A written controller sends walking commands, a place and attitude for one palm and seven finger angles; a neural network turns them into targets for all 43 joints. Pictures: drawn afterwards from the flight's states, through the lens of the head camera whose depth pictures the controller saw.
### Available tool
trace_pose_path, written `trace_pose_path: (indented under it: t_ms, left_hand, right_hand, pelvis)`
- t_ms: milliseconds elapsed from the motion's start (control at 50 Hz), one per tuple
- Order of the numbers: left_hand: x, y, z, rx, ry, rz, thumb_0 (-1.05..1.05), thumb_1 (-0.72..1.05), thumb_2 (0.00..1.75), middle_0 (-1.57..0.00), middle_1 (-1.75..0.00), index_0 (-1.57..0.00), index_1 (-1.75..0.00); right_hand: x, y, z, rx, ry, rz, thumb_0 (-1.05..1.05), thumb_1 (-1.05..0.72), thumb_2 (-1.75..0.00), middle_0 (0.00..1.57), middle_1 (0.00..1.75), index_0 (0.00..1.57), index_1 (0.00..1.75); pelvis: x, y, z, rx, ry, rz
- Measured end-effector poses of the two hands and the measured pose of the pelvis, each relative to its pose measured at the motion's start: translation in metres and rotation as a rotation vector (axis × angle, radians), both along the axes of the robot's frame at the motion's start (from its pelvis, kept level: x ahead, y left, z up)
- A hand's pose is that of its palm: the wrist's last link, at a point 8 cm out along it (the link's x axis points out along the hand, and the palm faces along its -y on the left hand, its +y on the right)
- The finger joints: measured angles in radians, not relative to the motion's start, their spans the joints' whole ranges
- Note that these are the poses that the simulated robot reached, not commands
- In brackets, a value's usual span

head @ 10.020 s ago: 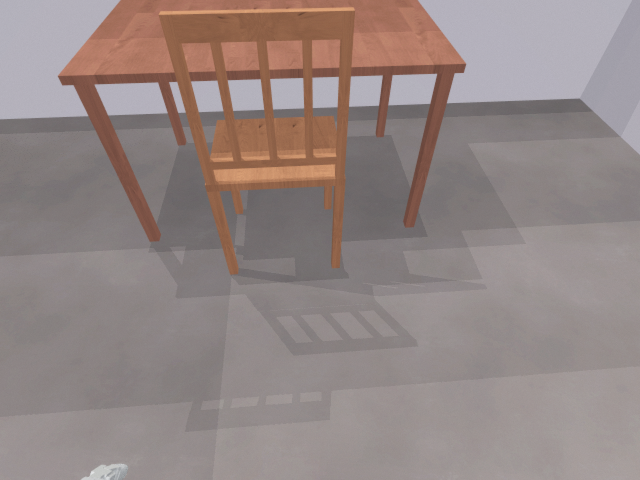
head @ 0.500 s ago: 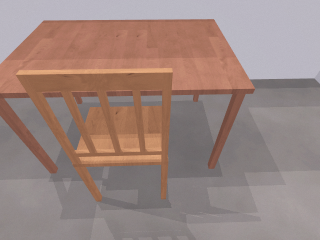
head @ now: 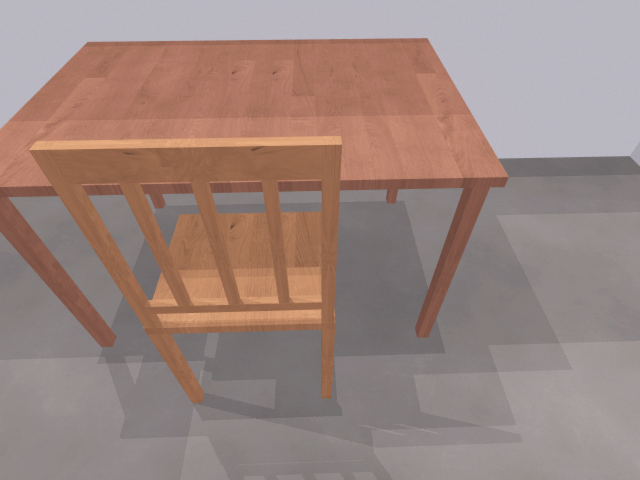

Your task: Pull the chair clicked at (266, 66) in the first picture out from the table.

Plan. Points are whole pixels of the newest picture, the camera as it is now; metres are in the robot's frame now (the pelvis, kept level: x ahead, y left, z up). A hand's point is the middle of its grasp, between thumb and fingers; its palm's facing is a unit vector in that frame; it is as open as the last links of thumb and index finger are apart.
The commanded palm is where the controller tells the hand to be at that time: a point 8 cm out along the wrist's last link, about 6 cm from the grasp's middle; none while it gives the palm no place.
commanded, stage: look again from close up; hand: left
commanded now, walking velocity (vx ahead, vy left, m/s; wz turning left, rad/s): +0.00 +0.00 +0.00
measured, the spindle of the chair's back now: (219, 249) +0.51 +0.22 -0.06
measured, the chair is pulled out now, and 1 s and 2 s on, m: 0.00 0.00 0.00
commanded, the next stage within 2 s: shuffle to correct the standing spot in 0.58 s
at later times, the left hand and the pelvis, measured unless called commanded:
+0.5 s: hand out of the picture -0.03 +0.15 -0.17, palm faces +0.06 -0.98 -0.18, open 7.4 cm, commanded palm none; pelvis +0.00 -0.01 +0.00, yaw +0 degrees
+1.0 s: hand out of the picture -0.02 +0.16 -0.19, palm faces +0.13 -0.98 -0.15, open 7.4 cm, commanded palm none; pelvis +0.03 +0.00 -0.01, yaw +2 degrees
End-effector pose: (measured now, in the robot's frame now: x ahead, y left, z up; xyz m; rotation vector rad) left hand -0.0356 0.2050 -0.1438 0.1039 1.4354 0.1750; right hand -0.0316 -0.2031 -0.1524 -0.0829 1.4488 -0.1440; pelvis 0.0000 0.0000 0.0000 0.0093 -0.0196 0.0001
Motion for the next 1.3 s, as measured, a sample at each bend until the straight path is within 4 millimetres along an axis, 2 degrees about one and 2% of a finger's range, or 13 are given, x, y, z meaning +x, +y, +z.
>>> trace_pose_path:
  t_ms: [740,880,1000,1080,1200,1240,1300]
  left_hand:
    - [0.002,-0.009,-0.001,-0.005,0.001,0.013,0.01,0.91,0.90,-0.20,-0.30,-0.20,-0.30]
    - [0.002,-0.006,-0.008,-0.014,0.002,0.063,0.01,0.91,0.90,-0.20,-0.30,-0.20,-0.30]
    - [0.002,0.001,-0.017,-0.036,0.048,0.087,0.01,0.91,0.90,-0.20,-0.30,-0.20,-0.30]
    - [0.024,0.005,-0.015,-0.029,0.069,0.048,0.01,0.91,0.90,-0.20,-0.30,-0.20,-0.30]
    - [0.093,0.011,-0.008,0.038,-0.060,0.042,0.02,0.93,0.90,-0.20,-0.30,-0.20,-0.30]
    - [0.109,0.013,-0.008,0.064,-0.100,0.051,0.02,0.93,0.90,-0.20,-0.30,-0.20,-0.30]
    - [0.126,0.012,-0.005,0.078,-0.127,0.051,0.02,0.93,0.90,-0.20,-0.30,-0.20,-0.30]
  right_hand:
    - [0.001,-0.010,0.002,-0.006,0.012,0.010,0.01,-0.91,-0.90,0.20,0.30,0.20,0.30]
    - [0.004,-0.009,-0.001,-0.013,0.044,0.032,0.01,-0.91,-0.90,0.20,0.30,0.20,0.30]
    - [0.017,-0.002,0.000,-0.041,0.040,0.025,0.01,-0.91,-0.90,0.20,0.30,0.20,0.30]
    - [0.020,0.005,0.002,-0.033,0.045,0.007,0.01,-0.91,-0.90,0.20,0.30,0.20,0.30]
    - [0.020,0.003,-0.001,0.011,0.146,0.029,0.01,-0.91,-0.90,0.20,0.30,0.20,0.30]
    - [0.027,-0.004,-0.007,0.016,0.171,0.030,0.01,-0.91,-0.90,0.20,0.30,0.20,0.30]
    - [0.048,-0.014,-0.009,-0.003,0.164,0.033,0.01,-0.91,-0.90,0.20,0.30,0.20,0.30]
  pelvis:
    - [0.004,-0.009,0.000,-0.002,0.009,0.011]
    - [0.015,-0.005,-0.006,-0.011,0.013,0.038]
    - [0.035,0.005,-0.011,-0.001,0.015,0.036]
    - [0.049,0.004,-0.010,0.010,0.021,0.035]
    - [0.071,-0.009,-0.012,0.010,0.025,0.072]
    - [0.080,-0.014,-0.015,0.004,0.026,0.081]
    - [0.088,-0.016,-0.014,-0.014,0.028,0.100]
